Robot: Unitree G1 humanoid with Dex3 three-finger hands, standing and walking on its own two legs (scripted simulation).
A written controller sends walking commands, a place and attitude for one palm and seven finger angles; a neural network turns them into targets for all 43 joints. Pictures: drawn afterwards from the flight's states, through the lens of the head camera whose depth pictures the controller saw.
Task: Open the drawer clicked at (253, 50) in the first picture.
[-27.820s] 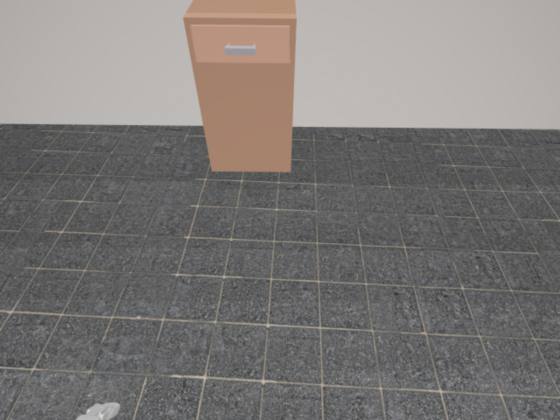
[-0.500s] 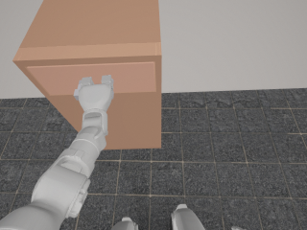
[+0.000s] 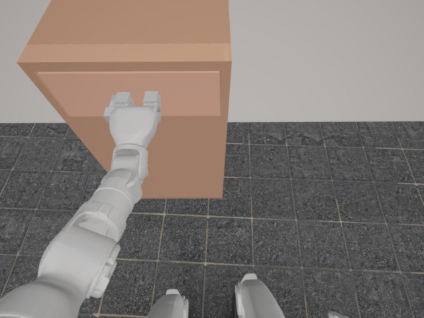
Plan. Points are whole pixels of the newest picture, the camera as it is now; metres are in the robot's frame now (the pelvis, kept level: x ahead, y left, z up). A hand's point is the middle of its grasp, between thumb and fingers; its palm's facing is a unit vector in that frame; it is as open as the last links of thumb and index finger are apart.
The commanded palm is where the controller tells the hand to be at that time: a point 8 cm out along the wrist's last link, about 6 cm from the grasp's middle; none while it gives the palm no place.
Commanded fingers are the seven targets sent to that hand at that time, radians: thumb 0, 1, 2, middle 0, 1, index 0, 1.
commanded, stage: lower the fingers behind the handle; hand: left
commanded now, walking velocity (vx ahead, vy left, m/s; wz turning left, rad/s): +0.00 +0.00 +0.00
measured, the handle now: (134, 107) +0.57 +0.16 -0.01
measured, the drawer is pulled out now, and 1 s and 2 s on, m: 0.00 0.00 0.00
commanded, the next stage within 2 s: lift the fingers back up to retry in 0.14 s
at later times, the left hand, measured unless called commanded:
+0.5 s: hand (139, 135) +0.48 +0.14 +0.01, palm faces +0.01 +0.00 -1.00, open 14.0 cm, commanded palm +0.45 +0.14 +0.06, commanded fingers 0.00 -0.50 0.30 -0.30 -1.20 -0.30 -1.20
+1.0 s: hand (132, 126) +0.47 +0.14 +0.05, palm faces -0.04 -0.04 -1.00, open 13.8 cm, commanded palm +0.44 +0.14 +0.11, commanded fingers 0.00 -0.50 0.30 -0.30 -1.20 -0.30 -1.20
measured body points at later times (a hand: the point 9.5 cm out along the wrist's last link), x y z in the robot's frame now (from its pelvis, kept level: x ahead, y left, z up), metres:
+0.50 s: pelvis +0.01 +0.01 +0.01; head +0.12 -0.02 +0.45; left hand +0.47 +0.13 +0.06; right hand +0.06 -0.26 -0.13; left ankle +0.00 +0.12 -0.66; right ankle +0.07 -0.11 -0.66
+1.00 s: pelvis +0.05 +0.00 +0.05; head +0.12 -0.02 +0.50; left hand +0.47 +0.14 +0.11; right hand +0.15 -0.26 -0.09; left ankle +0.00 +0.12 -0.66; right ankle +0.07 -0.11 -0.66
